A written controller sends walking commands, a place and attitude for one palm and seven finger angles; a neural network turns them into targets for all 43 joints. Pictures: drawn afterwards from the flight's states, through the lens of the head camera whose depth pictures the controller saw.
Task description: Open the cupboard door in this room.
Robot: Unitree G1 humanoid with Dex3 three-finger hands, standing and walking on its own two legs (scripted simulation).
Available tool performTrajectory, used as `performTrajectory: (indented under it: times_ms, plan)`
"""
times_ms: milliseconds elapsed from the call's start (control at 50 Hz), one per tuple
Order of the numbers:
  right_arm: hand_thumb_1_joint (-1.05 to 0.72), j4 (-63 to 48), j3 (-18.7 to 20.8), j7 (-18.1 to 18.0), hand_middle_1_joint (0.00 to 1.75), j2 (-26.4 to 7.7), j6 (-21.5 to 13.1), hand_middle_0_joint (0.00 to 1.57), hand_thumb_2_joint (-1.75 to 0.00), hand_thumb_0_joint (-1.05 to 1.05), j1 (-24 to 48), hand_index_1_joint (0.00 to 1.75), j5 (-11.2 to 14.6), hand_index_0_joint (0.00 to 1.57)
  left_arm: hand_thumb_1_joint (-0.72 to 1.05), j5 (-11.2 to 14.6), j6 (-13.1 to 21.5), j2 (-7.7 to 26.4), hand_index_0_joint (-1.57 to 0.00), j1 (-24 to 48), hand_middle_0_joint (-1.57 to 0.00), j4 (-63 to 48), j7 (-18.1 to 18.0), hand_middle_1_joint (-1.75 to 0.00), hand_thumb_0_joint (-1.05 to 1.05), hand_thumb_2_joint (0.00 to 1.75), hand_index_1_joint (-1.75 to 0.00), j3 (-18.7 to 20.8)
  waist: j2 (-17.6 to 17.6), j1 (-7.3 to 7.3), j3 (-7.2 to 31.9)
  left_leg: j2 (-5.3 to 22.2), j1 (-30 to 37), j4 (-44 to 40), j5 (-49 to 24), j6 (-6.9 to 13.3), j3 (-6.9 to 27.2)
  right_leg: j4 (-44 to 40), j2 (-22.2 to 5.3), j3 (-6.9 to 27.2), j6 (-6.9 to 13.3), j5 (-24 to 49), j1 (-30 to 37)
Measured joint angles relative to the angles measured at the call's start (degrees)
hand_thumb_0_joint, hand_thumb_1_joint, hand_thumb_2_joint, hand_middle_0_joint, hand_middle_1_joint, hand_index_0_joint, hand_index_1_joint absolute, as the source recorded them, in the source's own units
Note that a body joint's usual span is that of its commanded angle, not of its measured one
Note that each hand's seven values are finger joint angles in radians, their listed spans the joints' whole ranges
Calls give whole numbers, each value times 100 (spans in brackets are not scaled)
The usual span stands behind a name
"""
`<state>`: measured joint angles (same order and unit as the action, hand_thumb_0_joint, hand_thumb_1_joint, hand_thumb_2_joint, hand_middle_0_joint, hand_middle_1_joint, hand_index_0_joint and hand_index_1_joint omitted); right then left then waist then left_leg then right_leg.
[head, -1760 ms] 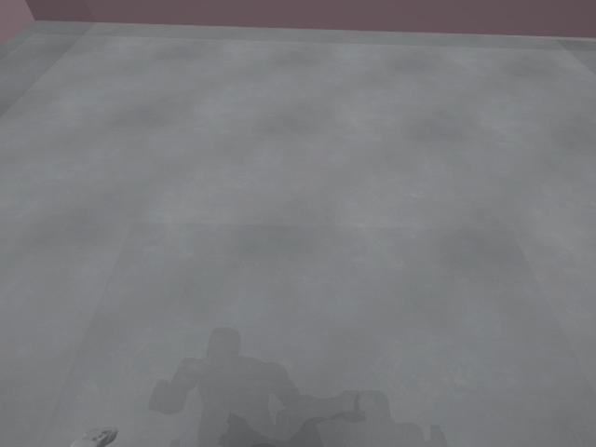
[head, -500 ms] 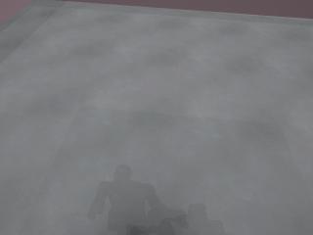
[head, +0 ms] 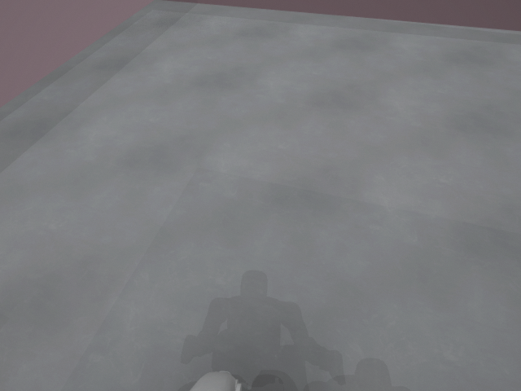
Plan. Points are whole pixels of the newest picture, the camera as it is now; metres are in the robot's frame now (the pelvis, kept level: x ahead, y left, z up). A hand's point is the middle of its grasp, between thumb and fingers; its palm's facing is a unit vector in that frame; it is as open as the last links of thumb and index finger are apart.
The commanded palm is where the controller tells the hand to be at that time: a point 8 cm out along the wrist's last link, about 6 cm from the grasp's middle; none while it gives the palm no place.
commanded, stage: turn or walk to find it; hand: left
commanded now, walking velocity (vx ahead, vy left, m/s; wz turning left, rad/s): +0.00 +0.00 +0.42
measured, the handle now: out of the picture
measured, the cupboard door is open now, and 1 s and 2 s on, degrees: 0 0 0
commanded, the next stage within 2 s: stand and wait in 1.66 s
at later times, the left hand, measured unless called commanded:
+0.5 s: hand out of the picture -0.01 +0.27 -0.17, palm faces +0.26 -0.93 -0.25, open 7.4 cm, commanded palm none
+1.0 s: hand out of the picture -0.07 +0.21 -0.17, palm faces +0.45 -0.86 -0.23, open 7.4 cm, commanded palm none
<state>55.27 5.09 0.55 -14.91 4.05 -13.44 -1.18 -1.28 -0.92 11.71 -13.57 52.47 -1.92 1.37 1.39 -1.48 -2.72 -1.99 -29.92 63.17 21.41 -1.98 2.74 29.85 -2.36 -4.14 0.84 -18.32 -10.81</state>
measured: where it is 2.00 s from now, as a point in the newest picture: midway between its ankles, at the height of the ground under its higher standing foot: outside the picture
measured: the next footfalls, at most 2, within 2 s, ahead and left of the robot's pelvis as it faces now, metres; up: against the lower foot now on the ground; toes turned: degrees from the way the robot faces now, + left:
left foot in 0.22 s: +0.01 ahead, +0.15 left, +0.00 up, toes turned +11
right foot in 0.66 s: +0.05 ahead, -0.08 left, +0.00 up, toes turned +14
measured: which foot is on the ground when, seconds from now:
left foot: up 0.00-0.20, down 0.22-0.66, up 0.68-1.00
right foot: down 0.00-0.24, up 0.26-0.64, down 0.66-1.00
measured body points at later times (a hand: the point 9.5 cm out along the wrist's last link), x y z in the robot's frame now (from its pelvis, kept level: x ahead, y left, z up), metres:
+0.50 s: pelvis -0.02 +0.04 +0.00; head +0.01 +0.07 +0.45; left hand -0.02 +0.31 -0.15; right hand +0.12 -0.17 -0.13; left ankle -0.03 +0.14 -0.74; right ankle +0.00 -0.11 -0.68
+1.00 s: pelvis -0.03 +0.02 +0.00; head +0.00 +0.03 +0.45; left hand -0.09 +0.26 -0.15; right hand +0.13 -0.20 -0.15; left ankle -0.10 +0.13 -0.70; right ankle +0.01 -0.09 -0.74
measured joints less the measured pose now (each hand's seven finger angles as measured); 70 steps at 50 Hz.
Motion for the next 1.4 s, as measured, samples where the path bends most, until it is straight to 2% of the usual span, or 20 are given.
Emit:
performTrajectory:
  times_ms: [60, 140, 180, 220, 240, 300, 380, 520, 600, 640, 660, 720, 780, 840, 1000, 1060, 1120, 1200, 1300, 1400]
  plan:
    - [-91, 24, -14, -1, 30, -22, 10, 20, -90, 1, 49, 30, 14, 20, 91, -18, 29, -3, -20, -72, -20, 30, 10, -30, 1, 90, -29, -13, -127, 23, -27, 178, 199, -110, 89, -76, -196, -43, -144, -152, -26, 8, 54]
    - [-91, 66, -80, 1, 30, 2, 20, 20, -90, 1, 230, 30, 45, 19, 90, -51, 57, 18, -20, -159, -21, 44, 34, -30, 1, 90, -30, -17, -273, 133, -109, 302, 704, -1103, 341, -81, -389, 71, -320, -333, -115, -51, -7]
    - [-91, 45, -123, 4, 30, 40, -15, 20, -90, 1, 337, 30, 64, 19, 90, -60, 45, 62, -20, -197, -21, 72, 41, -30, 1, 90, -30, 3, -346, 191, -152, 310, 1010, -1762, 306, -44, -498, 222, -410, -425, -188, -125, -83]
    - [-91, -25, -171, 13, 30, 62, -98, 20, -90, 1, 412, 30, 64, 19, 90, -35, 13, 122, -20, -257, -21, 108, 48, -30, 1, 90, -30, 34, -386, 210, -160, 308, 1413, -2700, -263, 26, -602, 512, -494, -526, -289, -270, -216]
    - [-91, -55, -184, 15, 30, 85, -161, 20, -90, 1, 456, 30, 48, 19, 90, -8, -25, 168, -20, -273, -21, 128, 55, -30, 1, 90, -30, 63, -428, 216, -161, 267, 1478, -2910, -320, 163, -613, 816, -559, -521, -323, -354, -379]
    - [-91, -123, -260, -11, 30, 265, -278, 20, -90, 1, 588, 30, 45, 20, 91, 10, -221, 329, -20, -210, -20, 253, 15, -30, 1, 90, -29, 138, -594, 304, -255, 178, 1453, -2792, -202, 370, -634, 2217, -474, -77, -396, -1183, -961]
    - [-91, -165, -347, -87, 30, 420, -324, 20, -90, 1, 548, 30, 24, 20, 91, 35, -282, 399, -20, -57, -20, 323, 61, -30, 1, 90, -29, 206, -514, 275, -231, 148, 1605, -3182, -457, 403, -436, 3076, -308, 106, -460, -876, -1388]
    - [-90, -129, -343, -77, 30, 473, -269, 20, -89, 1, 354, 30, 0, 20, 91, 52, -240, 277, -20, 202, -20, 101, 93, -30, 1, 90, -29, 207, -286, 177, -118, 16, 1658, -3571, -777, 406, -81, 2387, -179, 226, -509, -641, -1288]
    - [-90, -103, -276, -64, 30, 410, -206, 20, -89, 1, 236, 30, -28, 20, 91, 73, -171, 144, -20, 313, -20, -40, 79, -30, 1, 90, -29, 172, -135, 77, -84, -58, 1537, -3498, -811, 335, 119, 1432, -34, 234, -453, -593, -895]
    - [-90, -96, -234, -57, 30, 359, -178, 20, -89, 1, 164, 30, -17, 20, 91, 82, -98, 86, -20, 317, -20, -113, 70, -30, 1, 90, -29, 143, -71, 54, -50, -104, 1412, -3329, -760, 269, 203, 663, 35, 191, -426, -181, -563]
    - [-90, -106, -210, -47, 30, 336, -169, 20, -89, 1, 111, 30, 6, 20, 91, 70, -41, 79, -20, 289, -20, -164, 65, -30, 1, 90, -29, 125, -78, 57, -13, -156, 1299, -3156, -690, 227, 228, 204, 20, 183, -369, 75, -375]
    - [-90, -47, -102, -41, 30, 212, -71, 20, -89, 1, 74, 30, 10, 20, 91, 18, 42, -59, -20, 270, -20, -182, 48, -30, 1, 90, -29, 59, 87, 39, -58, -162, 752, -1703, 334, 160, 197, 305, 24, -17, -49, 68, -374]
    - [-91, 30, -37, 10, 30, 128, 3, 20, -90, 1, 44, 30, -11, 20, 91, 7, 32, -130, -20, 154, -20, -171, 37, -30, 1, 90, -29, 25, 80, 39, -56, -50, 311, -276, 264, 84, -11, 108, -49, -158, 33, 119, -220]
    - [-91, 78, -23, 33, 30, 94, 12, 20, -90, 1, 15, 30, -13, 20, 91, -7, 27, -153, -20, 76, -20, -100, 27, -30, 1, 90, -29, 10, 9, 15, -76, 148, 242, 88, 111, -30, -163, -49, -137, -299, 27, 190, -103]
    - [-91, 154, -121, 20, 30, 165, 8, 20, -90, 1, 202, 30, 46, 20, 90, -53, 30, -37, -20, -66, -21, 68, 54, -30, 1, 90, -30, 51, -292, 166, -208, 373, 1002, -1655, 409, -71, -518, 149, -435, -634, -122, 84, -154]
    - [-91, 43, -176, 26, 30, 188, -103, 20, -90, 1, 277, 30, 51, 20, 90, -20, -36, 80, -20, -146, -21, 141, 60, -30, 1, 90, -30, 109, -356, 180, -182, 377, 1485, -2817, -222, 50, -675, 556, -549, -782, -264, -114, -342]
    - [-91, -32, -222, 5, 30, 328, -238, 20, -90, 1, 388, 30, 17, 20, 91, 9, -220, 264, -20, -106, -21, 237, 43, -30, 1, 90, -30, 200, -572, 236, -221, 233, 1382, -2731, -201, 363, -702, 1817, -540, -351, -374, -996, -890]
    - [-91, -84, -301, -92, 30, 448, -314, 20, -90, 1, 386, 30, 4, 20, 91, 18, -291, 347, -20, -9, -20, 353, 73, -30, 1, 90, -29, 267, -532, 236, -175, 171, 1530, -3140, -454, 436, -584, 3067, -337, 19, -433, -792, -1409]
    - [-91, -92, -341, -112, 30, 504, -331, 20, -90, 1, 310, 30, 12, 20, 91, 32, -243, 315, -20, 112, -20, 263, 101, -30, 1, 90, -29, 263, -401, 203, -90, 58, 1683, -3630, -778, 480, -391, 2950, -283, 174, -523, -507, -1445]
    - [-90, -81, -303, -90, 30, 485, -277, 20, -89, 1, 214, 30, -18, 20, 91, 52, -232, 199, -20, 277, -20, 122, 81, -30, 1, 90, -29, 230, -237, 95, -39, -25, 1629, -3699, -891, 450, -170, 2129, -178, 239, -517, -663, -1151]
